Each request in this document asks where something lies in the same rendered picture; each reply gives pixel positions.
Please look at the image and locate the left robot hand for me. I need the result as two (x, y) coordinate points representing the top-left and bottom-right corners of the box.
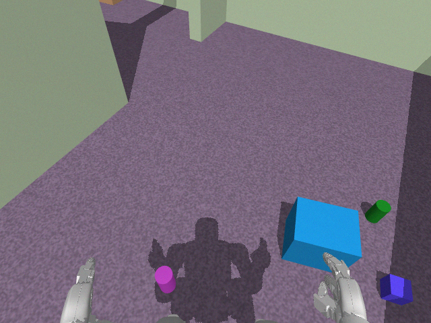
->
(60, 257), (114, 323)

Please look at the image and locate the right robot hand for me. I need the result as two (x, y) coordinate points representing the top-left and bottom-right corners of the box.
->
(313, 252), (367, 323)

